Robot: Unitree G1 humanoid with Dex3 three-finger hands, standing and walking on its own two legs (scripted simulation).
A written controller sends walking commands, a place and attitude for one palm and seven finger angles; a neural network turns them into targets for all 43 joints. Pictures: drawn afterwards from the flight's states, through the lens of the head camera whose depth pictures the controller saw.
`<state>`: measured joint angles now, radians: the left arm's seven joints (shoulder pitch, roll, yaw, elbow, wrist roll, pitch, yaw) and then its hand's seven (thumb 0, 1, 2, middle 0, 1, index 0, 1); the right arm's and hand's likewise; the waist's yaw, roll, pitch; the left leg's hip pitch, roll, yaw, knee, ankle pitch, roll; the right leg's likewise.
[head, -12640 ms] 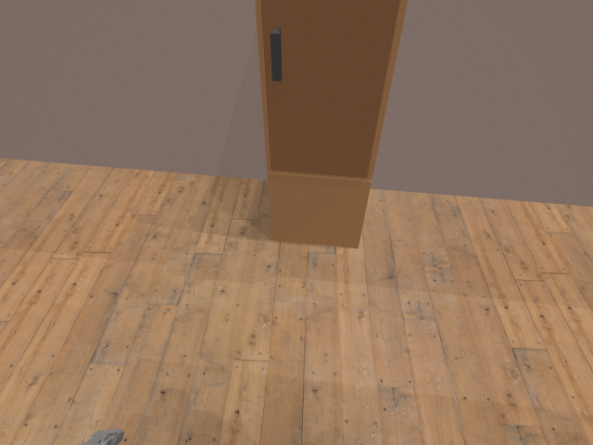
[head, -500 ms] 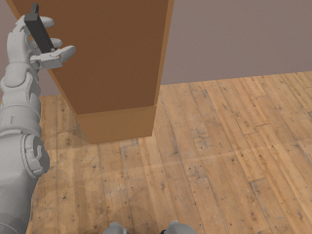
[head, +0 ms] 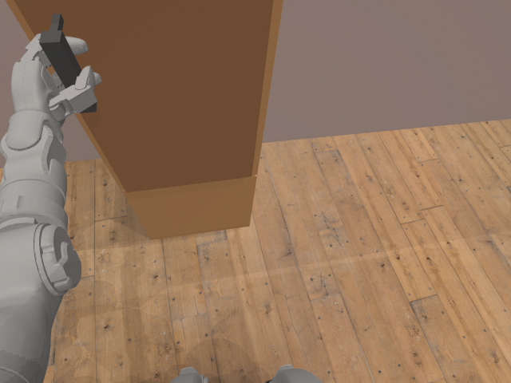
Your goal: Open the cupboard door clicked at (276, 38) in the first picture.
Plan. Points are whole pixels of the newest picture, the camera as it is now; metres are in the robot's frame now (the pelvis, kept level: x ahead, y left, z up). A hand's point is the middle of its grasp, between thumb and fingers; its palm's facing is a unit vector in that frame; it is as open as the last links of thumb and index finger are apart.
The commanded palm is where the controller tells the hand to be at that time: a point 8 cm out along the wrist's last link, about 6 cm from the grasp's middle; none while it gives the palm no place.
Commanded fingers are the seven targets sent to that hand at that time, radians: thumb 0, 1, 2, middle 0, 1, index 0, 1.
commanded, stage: pull the door open along its arc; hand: left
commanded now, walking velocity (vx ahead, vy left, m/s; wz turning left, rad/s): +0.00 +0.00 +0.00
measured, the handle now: (73, 65) +0.58 +0.22 +0.12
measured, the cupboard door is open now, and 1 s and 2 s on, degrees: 1 17 40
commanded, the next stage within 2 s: open thumb and fingers to let go in 1.70 s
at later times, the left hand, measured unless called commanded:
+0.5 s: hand (103, 132) +0.45 +0.16 +0.12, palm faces +0.19 -0.97 +0.12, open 6.5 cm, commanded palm +0.42 +0.21 +0.12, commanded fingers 0.00 0.90 0.90 -0.40 -1.35 -0.40 -1.35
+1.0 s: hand (117, 126) +0.46 +0.15 +0.12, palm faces +0.53 -0.85 -0.01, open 5.8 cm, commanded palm +0.41 +0.17 +0.12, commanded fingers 0.00 0.90 0.90 -0.40 -1.35 -0.40 -1.35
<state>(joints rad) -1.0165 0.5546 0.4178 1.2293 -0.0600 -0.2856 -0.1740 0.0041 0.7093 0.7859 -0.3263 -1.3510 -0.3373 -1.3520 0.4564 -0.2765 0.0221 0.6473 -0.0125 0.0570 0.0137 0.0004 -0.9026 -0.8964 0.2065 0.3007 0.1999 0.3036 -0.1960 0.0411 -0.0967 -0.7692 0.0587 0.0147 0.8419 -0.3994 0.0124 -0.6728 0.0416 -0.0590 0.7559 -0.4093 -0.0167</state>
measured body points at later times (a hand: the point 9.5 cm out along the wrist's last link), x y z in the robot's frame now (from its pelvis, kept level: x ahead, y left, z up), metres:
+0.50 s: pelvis +0.01 +0.00 +0.01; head +0.06 +0.01 +0.46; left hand +0.43 +0.21 +0.12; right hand +0.09 -0.25 -0.10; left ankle -0.01 +0.11 -0.70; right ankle -0.04 -0.11 -0.70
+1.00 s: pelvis -0.03 -0.02 +0.00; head +0.04 -0.02 +0.45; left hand +0.43 +0.19 +0.12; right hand -0.03 -0.27 -0.13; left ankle -0.01 +0.11 -0.70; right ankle -0.04 -0.11 -0.70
